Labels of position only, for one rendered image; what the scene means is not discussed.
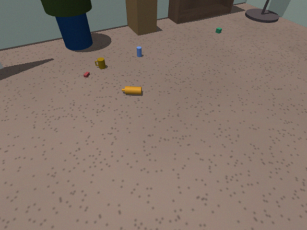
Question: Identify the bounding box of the coat stand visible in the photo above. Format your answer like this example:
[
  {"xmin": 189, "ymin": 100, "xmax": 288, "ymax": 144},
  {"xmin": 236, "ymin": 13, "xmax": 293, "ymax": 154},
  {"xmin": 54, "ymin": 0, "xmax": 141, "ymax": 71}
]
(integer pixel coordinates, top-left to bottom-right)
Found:
[{"xmin": 245, "ymin": 0, "xmax": 279, "ymax": 23}]

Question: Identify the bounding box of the bookshelf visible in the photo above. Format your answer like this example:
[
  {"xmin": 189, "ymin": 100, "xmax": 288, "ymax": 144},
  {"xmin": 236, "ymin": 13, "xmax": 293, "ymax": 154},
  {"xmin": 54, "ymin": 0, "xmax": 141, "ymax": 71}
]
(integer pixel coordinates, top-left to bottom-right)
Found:
[{"xmin": 168, "ymin": 0, "xmax": 234, "ymax": 24}]

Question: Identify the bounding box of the potted plant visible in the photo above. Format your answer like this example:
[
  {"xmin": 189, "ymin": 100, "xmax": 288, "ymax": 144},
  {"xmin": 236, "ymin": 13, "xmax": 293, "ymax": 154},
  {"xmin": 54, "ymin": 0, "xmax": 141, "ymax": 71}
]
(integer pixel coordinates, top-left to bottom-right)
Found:
[{"xmin": 41, "ymin": 0, "xmax": 93, "ymax": 50}]

